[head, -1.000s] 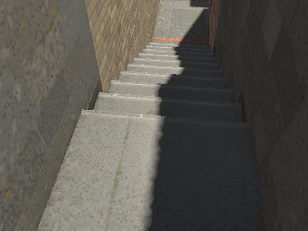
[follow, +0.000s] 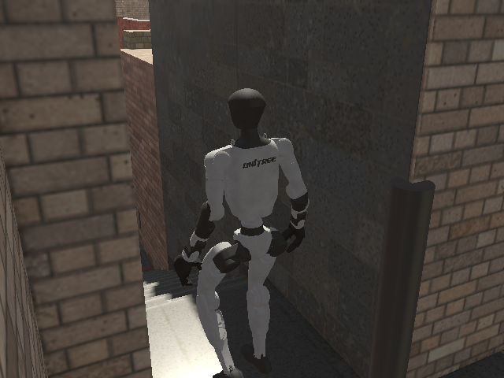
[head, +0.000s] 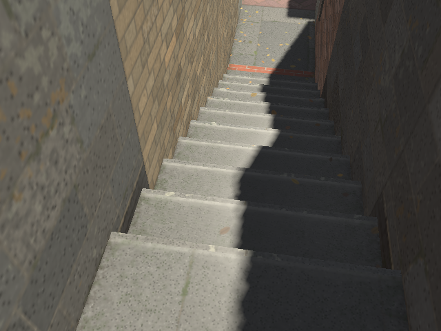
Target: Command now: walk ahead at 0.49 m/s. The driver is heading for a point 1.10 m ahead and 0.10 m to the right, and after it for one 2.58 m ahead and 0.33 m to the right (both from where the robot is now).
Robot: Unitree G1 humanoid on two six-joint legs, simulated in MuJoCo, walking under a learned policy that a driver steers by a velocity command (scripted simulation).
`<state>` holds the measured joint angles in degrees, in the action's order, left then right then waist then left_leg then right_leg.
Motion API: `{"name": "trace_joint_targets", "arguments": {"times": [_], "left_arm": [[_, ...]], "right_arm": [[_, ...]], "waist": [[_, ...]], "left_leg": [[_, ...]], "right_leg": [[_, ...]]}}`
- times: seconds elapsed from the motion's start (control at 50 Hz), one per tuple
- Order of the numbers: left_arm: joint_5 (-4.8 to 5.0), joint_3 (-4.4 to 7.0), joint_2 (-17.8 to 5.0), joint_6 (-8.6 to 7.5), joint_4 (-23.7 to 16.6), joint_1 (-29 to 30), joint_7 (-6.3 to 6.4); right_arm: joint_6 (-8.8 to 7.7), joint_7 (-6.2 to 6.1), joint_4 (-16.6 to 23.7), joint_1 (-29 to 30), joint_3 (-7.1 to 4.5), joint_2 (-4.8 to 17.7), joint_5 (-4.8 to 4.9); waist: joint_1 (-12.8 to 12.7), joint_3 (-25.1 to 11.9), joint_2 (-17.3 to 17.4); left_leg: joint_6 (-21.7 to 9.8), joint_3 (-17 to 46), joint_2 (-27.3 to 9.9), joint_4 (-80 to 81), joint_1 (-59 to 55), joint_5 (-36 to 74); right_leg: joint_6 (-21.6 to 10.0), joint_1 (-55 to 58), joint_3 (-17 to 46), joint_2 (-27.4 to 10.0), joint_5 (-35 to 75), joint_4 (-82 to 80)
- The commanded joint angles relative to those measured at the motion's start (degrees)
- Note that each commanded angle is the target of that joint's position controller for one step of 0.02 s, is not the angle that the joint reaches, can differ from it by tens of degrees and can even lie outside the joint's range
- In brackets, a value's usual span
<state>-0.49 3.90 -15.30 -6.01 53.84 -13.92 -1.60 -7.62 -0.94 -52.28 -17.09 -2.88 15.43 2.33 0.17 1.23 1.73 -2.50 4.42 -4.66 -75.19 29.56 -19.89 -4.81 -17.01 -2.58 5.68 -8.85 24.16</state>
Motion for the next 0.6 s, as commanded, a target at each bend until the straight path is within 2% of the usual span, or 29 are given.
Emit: {"name": "trace_joint_targets", "arguments": {"times": [0.02, 0.06, 0.08, 0.1, 0.12, 0.14, 0.16, 0.2, 0.22, 0.24, 0.26, 0.28, 0.3, 0.32, 0.34, 0.36, 0.38, 0.4, 0.42, 0.44, 0.46, 0.48, 0.5, 0.52, 0.54, 0.6], "left_arm": [[0.04, 1.22, -5.8, -1.48, -1.4, -0.4, 0.44], [-0.33, 1.69, -7.7, -1.11, -1.3, -1.3, 0.95], [-0.34, 1.77, -8.1, -0.69, -1.4, -1.8, 1.19], [-0.29, 1.83, -8.4, -0.27, -1.5, -2.4, 1.35], [-0.10, 2.00, -8.7, -0.04, -1.3, -3.3, 1.66], [-0.05, 2.04, -9.1, 0.07, -1.2, -4.4, 1.66], [0.24, 2.08, -9.7, 0.22, -1.2, -5.1, 1.41], [0.81, 2.04, -10.1, 0.32, -0.4, -7.7, 0.70], [0.41, 1.61, -9.5, 0.40, -0.5, -8.8, 0.65], [0.70, 1.60, -9.9, 0.64, -0.3, -9.1, 0.56], [1.03, 1.75, -10.7, 1.18, -0.7, -8.7, 0.51], [1.06, 1.54, -10.7, 0.94, -1.5, -8.1, 0.64], [0.80, 1.58, -11.2, 1.09, -1.7, -7.3, 0.66], [0.76, 1.07, -10.6, 1.49, -1.7, -6.6, 0.52], [0.50, 0.27, -8.7, 1.17, -2.8, -6.3, 0.35], [1.07, -1.53, -1.9, 0.09, -4.6, -13.9, -0.23], [3.56, -1.03, -5.3, -1.15, -4.8, -12.1, -0.36], [4.48, -0.67, -7.7, -1.50, -6.7, -7.9, -0.25], [3.91, -0.68, -8.3, -1.61, -7.5, -4.8, 0.66], [2.52, -0.43, -8.6, -1.08, -8.1, -2.4, 1.07], [2.49, 0.09, -7.9, -0.39, -8.1, -2.4, 1.56], [2.33, 0.10, -7.1, 0.36, -8.1, -3.1, 1.62], [2.44, 0.59, -6.4, 1.48, -7.6, -5.4, 2.01], [2.44, 0.73, -5.7, 2.15, -7.8, -5.4, 2.12], [2.79, 0.83, -5.3, 2.47, -8.4, -3.6, 2.32], [1.45, 1.05, -4.9, 2.40, -10.0, 1.1, 1.94]], "right_arm": [[0.65, -0.78, 3.3, -4.4, -0.86, 2.8, -0.74], [0.94, -0.99, 5.5, 0.0, -0.69, 3.4, -1.73], [1.00, -0.99, 6.5, 2.4, -0.51, 3.4, -1.88], [1.01, -0.89, 7.4, 4.8, -0.13, 3.1, -1.77], [1.11, -0.97, 6.8, 6.7, 0.15, 3.3, -0.75], [1.03, -0.94, 7.5, 9.0, 0.55, 3.2, -0.41], [0.81, -0.91, 8.0, 11.8, 0.78, 3.3, -0.67], [0.73, -0.54, 9.1, 15.6, 1.44, 3.8, -0.51], [0.71, -0.20, 8.8, 15.4, 1.31, 5.3, -0.26], [0.56, 0.25, 9.3, 16.7, 1.51, 5.3, -0.27], [0.34, 0.63, 9.9, 17.7, 1.62, 6.0, -1.00], [0.84, 1.12, 9.7, 17.0, 1.61, 7.1, -1.07], [1.09, 1.26, 8.7, 13.3, 0.60, 9.2, -1.71], [1.14, 1.46, 6.5, 5.4, -0.73, 11.6, -1.88], [1.68, 0.80, 4.4, -5.3, -1.95, 13.9, -2.07], [2.50, 0.49, 3.5, -11.3, -3.40, 20.8, -4.69], [2.66, 1.42, 3.3, -13.3, -2.30, 15.3, -4.23], [2.45, 1.65, 4.0, -9.2, -1.72, 13.1, -3.04], [2.39, 1.82, 4.8, -4.8, -1.76, 12.0, -3.05], [2.43, 1.76, 5.1, -0.8, -1.52, 10.5, -3.48], [2.41, 1.33, 5.3, 1.9, -1.16, 9.3, -3.86], [2.56, 1.18, 5.0, 2.4, -1.05, 8.9, -4.03], [2.83, 0.73, 4.2, 1.4, -0.86, 9.2, -3.87], [3.07, 0.33, 3.3, 1.2, -0.99, 9.6, -3.73], [2.91, -0.04, 2.7, 0.0, -1.11, 9.5, -3.58], [3.12, -1.65, 1.0, -3.0, -1.75, 10.8, -3.12]], "waist": [[3.1, -0.7, -3.8], [2.4, 1.0, -4.8], [1.9, 1.4, -4.5], [1.1, 1.8, -4.2], [-0.6, 1.8, -5.6], [-1.6, 2.5, -5.2], [-2.8, 3.7, -5.4], [-4.7, 3.9, -4.0], [-5.2, 3.9, -3.5], [-5.5, 4.1, -4.6], [-5.3, 4.3, -5.4], [-4.7, 3.8, -6.7], [-2.6, 1.7, -6.7], [1.9, -3.6, -6.8], [7.1, -10.1, -4.3], [3.5, -20.7, 12.0], [5.6, -23.0, 11.0], [5.1, -14.1, 10.3], [4.2, -8.5, 5.9], [2.5, -4.3, 1.9], [0.2, -1.9, 2.7], [-0.9, -1.0, 3.2], [-1.9, 0.1, 2.6], [-2.8, 1.4, 3.7], [-1.9, 2.5, 4.4], [-1.1, 3.4, 4.6]], "left_leg": [[0.3, 1.7, -5.4, 5.9, 6.0, 3.5], [2.0, -0.1, -6.0, 12.5, 8.8, 8.8], [2.7, -0.9, -6.0, 16.8, 9.1, 11.7], [3.0, -1.9, -5.5, 21.8, 8.3, 14.8], [3.3, -2.9, -5.4, 26.5, 6.3, 17.0], [3.3, -3.7, -4.4, 30.4, 5.1, 19.0], [3.4, -4.3, -3.3, 33.6, 5.0, 20.8], [3.6, -4.8, -2.1, 38.6, 4.9, 20.8], [3.3, -5.4, -1.9, 39.5, 4.8, 20.5], [3.0, -5.8, -1.4, 40.8, 4.8, 19.1], [2.5, -6.1, -1.0, 41.7, 4.4, 17.2], [1.8, -5.9, -0.6, 43.4, 0.7, 18.3], [0.8, -6.9, 1.2, 44.5, -4.1, 16.2], [-0.7, -8.8, 3.7, 45.4, -14.0, 15.6], [-3.3, -4.0, -0.4, 44.0, -29.1, 16.9], [-14.8, 27.0, -18.2, 49.1, -48.1, 7.6], [-17.4, 39.2, -20.9, 58.0, -50.1, 0.3], [-14.5, 32.1, -19.3, 59.2, -45.6, -3.1], [-12.3, 25.0, -17.4, 60.1, -39.5, 1.2], [-10.7, 18.3, -14.9, 60.6, -31.4, 7.0], [-9.0, 14.2, -13.1, 62.0, -25.7, 9.8], [-8.7, 11.9, -11.7, 63.3, -22.9, 11.3], [-8.5, 10.4, -11.0, 64.9, -20.0, 11.5], [-8.4, 7.6, -10.4, 65.9, -18.9, 11.8], [-8.7, 5.7, -9.9, 66.8, -19.3, 11.2], [-8.0, 2.8, -9.7, 65.9, -22.4, 11.5]], "right_leg": [[-10.6, 3.2, 18.1, -17.6, 7.0, -16.1], [-10.4, 3.5, 14.3, -16.3, 11.7, -17.0], [-9.9, 3.5, 12.3, -15.3, 13.0, -17.0], [-8.9, 3.3, 10.3, -14.1, 14.3, -16.7], [-7.4, 3.9, 7.8, -12.9, 14.1, -16.4], [-6.7, 3.9, 7.2, -12.3, 14.2, -16.3], [-6.5, 4.9, 7.7, -12.7, 14.5, -16.2], [-6.5, 9.2, 8.1, -13.6, 12.7, -15.0], [-6.6, 11.6, 8.7, -14.4, 13.8, -13.6], [-6.9, 13.7, 9.0, -15.5, 15.2, -12.8], [-6.7, 15.5, 9.0, -16.1, 18.2, -11.5], [-6.5, 16.5, 8.8, -17.4, 20.2, -11.3], [-5.8, 18.3, 8.2, -16.4, 28.4, -6.0], [-4.7, 18.4, 6.6, -13.5, 35.7, 4.5], [-2.1, 10.1, 4.7, -10.0, 29.1, 18.4], [2.8, -9.5, 4.3, -1.4, 0.6, 43.1], [2.3, -18.6, 13.0, 0.1, -23.4, 50.3], [2.2, -25.2, 12.9, -3.3, -22.4, 53.9], [2.3, -26.8, 10.7, -6.4, -18.8, 53.6], [3.0, -24.9, 9.8, -8.0, -13.0, 49.3], [3.4, -22.1, 10.3, -9.5, -9.3, 46.3], [3.8, -20.3, 10.1, -9.7, -7.1, 44.7], [4.6, -17.8, 11.3, -9.4, -6.2, 42.5], [5.4, -18.4, 11.0, -9.2, -4.9, 39.9], [5.7, -20.2, 11.7, -9.3, -2.2, 37.1], [6.7, -24.7, 11.3, -9.9, 8.8, 28.9]]}}
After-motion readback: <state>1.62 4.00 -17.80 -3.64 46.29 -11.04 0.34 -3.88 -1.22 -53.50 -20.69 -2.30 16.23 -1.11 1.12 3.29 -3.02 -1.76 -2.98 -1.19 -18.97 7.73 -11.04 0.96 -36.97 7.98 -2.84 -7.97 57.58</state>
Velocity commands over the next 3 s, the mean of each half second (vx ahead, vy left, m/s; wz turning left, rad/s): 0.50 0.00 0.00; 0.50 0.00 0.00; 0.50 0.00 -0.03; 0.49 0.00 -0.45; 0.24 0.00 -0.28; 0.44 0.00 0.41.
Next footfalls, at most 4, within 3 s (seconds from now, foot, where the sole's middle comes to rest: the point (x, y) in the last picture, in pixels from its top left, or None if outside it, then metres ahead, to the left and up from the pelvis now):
0.34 left None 0.37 0.15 -0.77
0.82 right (270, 283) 0.63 -0.13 -0.77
1.46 left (189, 223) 0.95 0.15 -0.94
2.06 right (261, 194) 1.21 -0.16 -1.10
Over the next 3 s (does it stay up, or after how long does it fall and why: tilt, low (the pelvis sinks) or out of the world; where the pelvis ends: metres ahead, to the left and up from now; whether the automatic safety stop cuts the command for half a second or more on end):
stays up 1.50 -0.08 -0.45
